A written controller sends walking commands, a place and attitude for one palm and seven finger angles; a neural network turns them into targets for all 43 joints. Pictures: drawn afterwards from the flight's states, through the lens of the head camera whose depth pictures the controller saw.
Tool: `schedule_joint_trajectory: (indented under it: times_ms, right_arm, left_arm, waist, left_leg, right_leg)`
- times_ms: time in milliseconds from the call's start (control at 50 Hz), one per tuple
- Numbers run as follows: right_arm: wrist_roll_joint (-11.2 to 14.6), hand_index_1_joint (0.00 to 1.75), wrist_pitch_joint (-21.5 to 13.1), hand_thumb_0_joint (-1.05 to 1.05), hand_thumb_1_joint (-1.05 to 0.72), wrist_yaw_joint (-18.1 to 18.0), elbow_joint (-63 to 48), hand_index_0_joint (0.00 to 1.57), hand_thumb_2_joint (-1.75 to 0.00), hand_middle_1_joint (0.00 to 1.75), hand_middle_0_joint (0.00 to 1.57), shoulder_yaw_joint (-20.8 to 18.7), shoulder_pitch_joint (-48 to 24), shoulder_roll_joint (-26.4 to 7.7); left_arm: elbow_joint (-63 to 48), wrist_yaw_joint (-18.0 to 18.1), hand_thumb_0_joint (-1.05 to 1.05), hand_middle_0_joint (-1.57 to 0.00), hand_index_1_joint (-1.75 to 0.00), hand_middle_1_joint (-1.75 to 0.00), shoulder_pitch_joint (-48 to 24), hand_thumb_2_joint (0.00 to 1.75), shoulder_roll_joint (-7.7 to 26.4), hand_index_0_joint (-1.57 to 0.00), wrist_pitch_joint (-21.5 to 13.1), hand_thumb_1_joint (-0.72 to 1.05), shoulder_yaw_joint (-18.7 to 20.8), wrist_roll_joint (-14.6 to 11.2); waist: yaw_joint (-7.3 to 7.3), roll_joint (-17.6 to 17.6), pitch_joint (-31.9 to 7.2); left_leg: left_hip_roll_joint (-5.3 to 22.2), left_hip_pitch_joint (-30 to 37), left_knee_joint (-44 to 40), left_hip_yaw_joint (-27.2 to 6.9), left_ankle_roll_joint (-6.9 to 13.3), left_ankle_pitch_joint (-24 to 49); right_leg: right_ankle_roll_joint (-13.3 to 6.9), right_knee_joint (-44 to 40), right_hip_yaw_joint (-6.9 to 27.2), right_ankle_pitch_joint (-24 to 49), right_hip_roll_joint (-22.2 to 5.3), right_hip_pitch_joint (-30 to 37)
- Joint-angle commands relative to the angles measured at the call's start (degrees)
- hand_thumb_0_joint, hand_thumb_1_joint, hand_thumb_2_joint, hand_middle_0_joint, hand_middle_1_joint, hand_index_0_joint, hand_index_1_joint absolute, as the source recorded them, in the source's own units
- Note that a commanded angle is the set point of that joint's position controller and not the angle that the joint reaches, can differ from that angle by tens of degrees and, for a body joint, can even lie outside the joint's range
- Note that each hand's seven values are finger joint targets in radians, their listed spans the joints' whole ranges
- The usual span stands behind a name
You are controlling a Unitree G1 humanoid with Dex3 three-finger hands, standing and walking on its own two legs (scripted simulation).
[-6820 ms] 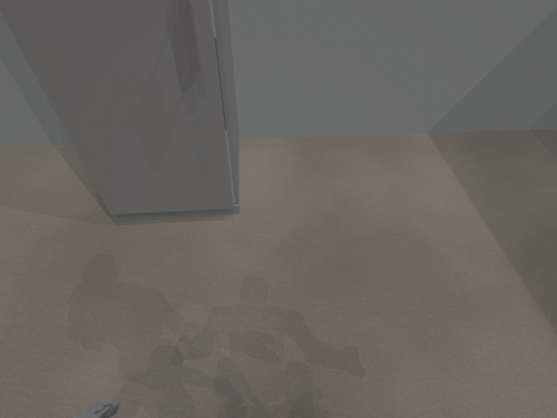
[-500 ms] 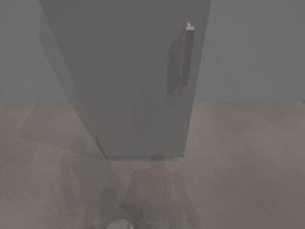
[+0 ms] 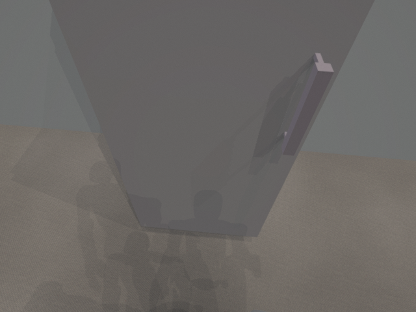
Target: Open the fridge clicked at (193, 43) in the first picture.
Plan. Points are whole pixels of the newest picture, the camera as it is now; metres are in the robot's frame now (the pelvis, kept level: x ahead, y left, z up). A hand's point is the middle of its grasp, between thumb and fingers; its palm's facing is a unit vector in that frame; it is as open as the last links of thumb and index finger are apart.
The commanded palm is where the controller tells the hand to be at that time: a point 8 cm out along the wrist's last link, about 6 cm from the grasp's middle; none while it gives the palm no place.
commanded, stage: come to a stop and stand still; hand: right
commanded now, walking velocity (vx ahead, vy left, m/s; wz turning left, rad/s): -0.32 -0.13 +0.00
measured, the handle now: (301, 109) +0.51 -0.15 +0.12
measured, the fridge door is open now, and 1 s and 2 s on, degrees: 0 0 0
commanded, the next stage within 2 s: look again from close up in 1.44 s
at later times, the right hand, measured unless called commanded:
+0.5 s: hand out of the picture +0.04 -0.23 -0.17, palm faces +0.01 +0.97 -0.24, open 7.4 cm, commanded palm none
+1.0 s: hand out of the picture -0.06 -0.15 -0.17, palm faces +0.01 +0.98 -0.18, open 7.3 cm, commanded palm none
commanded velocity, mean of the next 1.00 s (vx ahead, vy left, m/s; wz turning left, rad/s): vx -0.06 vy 0.03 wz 0.00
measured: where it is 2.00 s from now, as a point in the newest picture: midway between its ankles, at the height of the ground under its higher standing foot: outside the picture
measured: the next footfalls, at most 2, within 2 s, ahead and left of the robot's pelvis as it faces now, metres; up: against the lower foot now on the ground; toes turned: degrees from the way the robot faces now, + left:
right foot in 0.20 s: +0.14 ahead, -0.14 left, +0.00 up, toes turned -3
left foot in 0.62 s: -0.02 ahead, +0.13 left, +0.00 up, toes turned +5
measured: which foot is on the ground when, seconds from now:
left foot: down 0.00-0.22, up 0.24-0.60, down 0.62-1.00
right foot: up 0.00-0.18, down 0.20-0.62, up 0.64-0.84, down 0.86-1.00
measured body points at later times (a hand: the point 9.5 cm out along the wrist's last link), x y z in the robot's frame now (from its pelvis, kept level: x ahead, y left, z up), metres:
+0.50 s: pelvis +0.00 -0.02 +0.00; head +0.03 -0.03 +0.45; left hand +0.10 +0.20 -0.14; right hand +0.04 -0.28 -0.15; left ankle -0.06 +0.12 -0.67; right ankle +0.10 -0.13 -0.73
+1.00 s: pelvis -0.07 +0.02 +0.01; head -0.06 +0.02 +0.46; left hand -0.10 +0.24 -0.16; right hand -0.06 -0.20 -0.15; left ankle -0.06 +0.13 -0.73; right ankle -0.05 -0.12 -0.73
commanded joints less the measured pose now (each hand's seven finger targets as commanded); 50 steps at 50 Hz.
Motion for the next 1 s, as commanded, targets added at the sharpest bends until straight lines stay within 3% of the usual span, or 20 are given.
schedule_joint_trajectory:
  times_ms: [0, 120, 160, 200, 220, 260, 300, 340, 480, 540, 560, 580, 600, 620, 680, 780, 840, 860, 920, 980]
  right_arm:
    - [-0.6, 0.3, 0.9, 0.0, -0.9, -0.1, -0.9, 0.2, -0.9, 0.3, 0.2, 0.2, 3.7, -5.9]
    - [-0.7, 0.3, 3.6, 0.0, -0.9, -0.4, -2.1, 0.2, -0.9, 0.3, 0.2, -1.6, 5.1, -10.2]
    - [-0.5, 0.3, 4.3, 0.0, -0.9, -0.3, -2.7, 0.2, -0.9, 0.3, 0.2, -1.5, 5.0, -9.9]
    - [0.1, 0.3, 5.0, 0.0, -0.9, -0.6, -3.7, 0.2, -0.9, 0.3, 0.2, -0.8, 8.5, -6.2]
    - [0.1, 0.3, 5.5, 0.0, -0.9, -0.9, -3.7, 0.2, -0.9, 0.3, 0.2, -0.7, 7.7, -7.0]
    - [-0.2, 0.3, 5.6, 0.0, -0.9, -0.7, -3.5, 0.2, -0.9, 0.3, 0.2, -1.3, 7.7, -7.9]
    - [-0.3, 0.3, 5.7, 0.0, -0.9, -0.2, -3.2, 0.2, -0.9, 0.3, 0.2, -1.5, 8.7, -7.7]
    - [-0.3, 0.3, 6.2, 0.0, -0.9, 0.1, -3.4, 0.2, -0.9, 0.3, 0.2, -1.6, 9.3, -7.7]
    - [-0.4, 0.3, 6.3, 0.0, -0.9, 0.9, -4.0, 0.2, -0.9, 0.3, 0.2, -0.5, 8.3, -5.5]
    - [-0.2, 0.3, 6.0, 0.0, -0.9, 0.9, -0.5, 0.2, -0.9, 0.3, 0.2, -0.4, 16.6, -5.2]
    - [-0.7, 0.3, 5.4, 0.0, -0.9, 0.6, 0.2, 0.2, -0.9, 0.3, 0.2, -0.6, 18.9, -6.7]
    - [-1.3, 0.3, 4.9, 0.0, -0.9, 0.4, -0.5, 0.2, -0.9, 0.3, 0.2, -0.9, 17.7, -10.1]
    - [-1.3, 0.3, 5.0, 0.0, -0.9, 0.2, -2.9, 0.2, -0.9, 0.3, 0.2, -1.1, 11.6, -13.4]
    - [-1.1, 0.3, 4.4, 0.0, -0.9, -0.1, -4.0, 0.2, -0.9, 0.3, 0.2, -1.3, 7.1, -12.8]
    - [-1.0, 0.3, 3.6, 0.0, -0.9, -0.1, -3.7, 0.2, -0.9, 0.3, 0.2, -0.1, 1.0, -8.9]
    - [-0.5, 0.3, 2.8, 0.0, -0.9, 0.1, 1.0, 0.2, -0.9, 0.3, 0.2, 0.4, 9.3, -7.8]
    - [0.6, 0.3, 2.9, 0.0, -0.9, 0.1, 3.0, 0.2, -0.9, 0.3, 0.2, 1.1, 10.6, -5.6]
    - [0.3, 0.3, 3.1, 0.0, -0.9, 0.1, 3.1, 0.2, -0.9, 0.3, 0.2, 1.2, 10.9, -5.2]
    - [0.6, 0.3, 3.4, 0.0, -0.9, 0.2, 4.9, 0.2, -0.9, 0.3, 0.2, 1.3, 9.3, -5.9]
    - [0.4, 0.3, 3.5, 0.0, -0.9, 0.3, 5.4, 0.2, -0.9, 0.3, 0.2, 1.5, 8.9, -5.9]
  left_arm:
    - [-1.0, 0.1, 0.0, -0.2, -0.3, -0.3, 6.3, 0.9, -0.9, -0.2, 1.0, 0.9, -1.0, -0.4]
    - [-6.1, 0.1, 0.0, -0.2, -0.3, -0.3, -2.8, 0.9, 4.6, -0.2, 1.9, 0.9, 0.7, -0.3]
    - [-6.3, 0.1, 0.0, -0.2, -0.3, -0.3, -2.0, 0.9, 6.3, -0.2, 1.5, 0.9, 1.1, -0.3]
    - [-7.9, 0.2, 0.0, -0.2, -0.3, -0.3, -1.7, 0.9, 12.4, -0.2, 0.9, 0.9, 1.9, 0.3]
    - [-8.0, 0.9, 0.0, -0.2, -0.3, -0.3, -2.4, 0.9, 13.2, -0.2, 0.8, 0.9, 1.9, 0.3]
    - [-10.1, 1.6, 0.0, -0.2, -0.3, -0.3, -7.8, 0.9, 12.6, -0.2, 0.8, 0.9, 1.7, 0.4]
    - [-11.1, 1.6, 0.0, -0.2, -0.3, -0.3, -9.7, 0.9, 11.9, -0.2, 0.8, 0.9, 1.6, 0.4]
    - [-11.2, 1.5, 0.0, -0.2, -0.3, -0.3, -9.9, 0.9, 11.6, -0.2, 0.8, 0.9, 1.7, 0.2]
    - [-9.8, 0.4, 0.0, -0.2, -0.3, -0.3, -7.5, 0.9, 12.3, -0.2, 1.5, 0.9, 2.7, 0.5]
    - [-9.6, -0.1, 0.0, -0.2, -0.3, -0.3, -9.2, 0.9, 12.1, -0.2, 2.3, 0.9, 3.2, 0.4]
    - [-9.6, -0.2, 0.0, -0.2, -0.3, -0.3, -9.2, 0.9, 9.9, -0.2, 2.4, 0.9, 3.0, 0.0]
    - [-10.1, -0.4, 0.0, -0.2, -0.3, -0.3, -7.9, 0.9, 5.9, -0.2, 2.8, 0.9, 2.3, -0.6]
    - [-11.5, -0.9, 0.0, -0.2, -0.3, -0.3, -10.2, 0.9, 4.3, -0.2, 3.0, 0.9, 1.8, -0.5]
    - [-11.5, -1.0, 0.0, -0.2, -0.3, -0.3, -12.3, 0.9, 5.9, -0.2, 3.4, 0.9, 2.1, -0.1]
    - [-7.2, -1.0, 0.0, -0.2, -0.3, -0.3, -5.4, 0.9, 5.1, -0.2, 2.8, 0.9, 1.7, -0.2]
    - [-5.0, 0.0, 0.0, -0.2, -0.3, -0.3, -4.7, 0.9, 3.8, -0.2, 1.3, 0.9, 0.0, -0.4]
    - [-1.6, 0.9, 0.0, -0.2, -0.3, -0.3, -0.9, 0.9, 6.1, -0.2, -0.5, 0.9, -0.7, -0.3]
    - [-1.5, 1.0, 0.0, -0.2, -0.3, -0.3, -1.4, 0.9, 7.3, -0.2, -0.3, 0.9, -0.5, -0.4]
    - [0.3, 1.3, 0.0, -0.2, -0.3, -0.3, -2.0, 0.9, 5.9, -0.2, -0.4, 0.9, -1.1, -0.5]
    - [0.6, 1.1, 0.0, -0.2, -0.3, -0.3, -1.9, 0.9, 5.5, -0.2, 0.1, 0.9, -1.1, -0.5]
  waist:
    - [-0.27, 7.6, -3.9]
    - [-1.99, 11.1, -3.2]
    - [-1.04, 7.4, -3.9]
    - [-1.45, -11.0, -5.9]
    - [-0.62, -13.6, -8.0]
    - [-2.37, -7.8, -6.9]
    - [-2.47, -3.8, -8.2]
    - [-2.36, -5.7, -9.2]
    - [-0.41, -9.5, -7.4]
    - [-3.77, -8.3, -6.6]
    - [-4.63, -3.0, -4.4]
    - [-3.39, 7.8, -2.8]
    - [-3.16, 14.4, 1.6]
    - [-3.77, 16.6, 2.6]
    - [0.48, 12.0, 3.6]
    - [-2.62, 10.2, -0.8]
    - [-3.0, 0.6, -4.4]
    - [-3.53, 2.3, -3.9]
    - [-3.16, -3.1, -3.5]
    - [-2.94, -0.1, -0.3]
  left_leg:
    - [13.1, -2.3, -10.2, -7.9, 5.5, 34.2]
    - [15.0, 2.5, -3.8, -11.2, 5.9, 31.4]
    - [12.5, -1.1, 1.4, -9.8, 2.5, 23.5]
    - [2.1, -4.2, 15.2, -3.3, -4.0, -11.2]
    - [-0.3, -4.7, 26.8, -7.1, -4.8, -25.1]
    - [0.6, -8.9, 36.5, -11.8, -4.5, -22.6]
    - [0.5, -10.8, 39.5, -11.7, -5.2, -17.9]
    - [0.7, -10.4, 38.8, -11.3, -5.8, -15.7]
    - [1.6, -2.4, 16.3, -6.2, -4.9, -18.1]
    - [-0.4, 10.0, -1.0, -2.2, -3.6, -9.0]
    - [1.6, 12.8, -9.4, -4.9, -2.9, -6.5]
    - [12.1, 8.7, -18.3, -19.4, 1.0, -17.6]
    - [20.6, -3.4, -23.9, -27.2, 5.2, -26.4]
    - [20.4, -10.3, -24.8, -28.6, 6.4, -26.8]
    - [12.9, -8.0, -17.9, -16.1, 3.9, -8.7]
    - [11.8, 3.1, -9.8, -14.5, 3.6, 11.3]
    - [6.6, 2.3, -5.6, -11.9, -1.5, 9.6]
    - [5.7, 3.1, -7.3, -11.7, -2.2, 5.7]
    - [5.8, 6.7, -7.7, -10.9, -2.6, 6.1]
    - [5.7, 5.1, -10.6, -11.7, -2.5, -0.5]
  right_leg:
    - [1.7, -13.7, -0.7, 4.4, 0.8, 6.3]
    - [1.8, -25.3, -0.5, 7.6, 2.5, 7.4]
    - [0.6, -34.1, 0.7, 22.7, 0.4, 14.7]
    - [-8.4, -40.8, 14.7, 53.3, -15.7, 16.7]
    - [-12.0, -43.9, 19.4, 54.6, -18.2, 14.9]
    - [-14.2, -41.6, 16.9, 49.8, -17.0, 14.0]
    - [-12.8, -40.8, 12.1, 46.3, -14.0, 15.9]
    - [-11.4, -42.4, 10.1, 38.8, -12.4, 16.1]
    - [-9.8, -49.4, 13.4, 8.4, -11.2, 12.5]
    - [-5.1, -50.5, 9.2, -3.0, -6.8, 4.3]
    - [-2.9, -45.5, 6.8, -3.7, -3.4, 0.7]
    - [0.5, -34.8, 2.6, -3.5, 1.7, -2.4]
    - [1.5, -25.7, 0.9, -3.2, 3.8, -2.0]
    - [0.3, -18.3, 4.1, -2.4, 2.9, 0.0]
    - [-0.1, -12.7, 2.6, 2.3, 2.8, 2.1]
    - [1.1, -30.7, 0.1, 4.4, 2.5, 7.7]
    - [-0.8, -41.5, 5.7, 24.9, -2.5, 18.1]
    - [-1.1, -40.9, 5.9, 23.4, -4.0, 17.0]
    - [-0.9, -42.4, 5.0, 20.1, -2.5, 14.3]
    - [-0.4, -44.2, 4.4, 11.7, -1.5, 12.3]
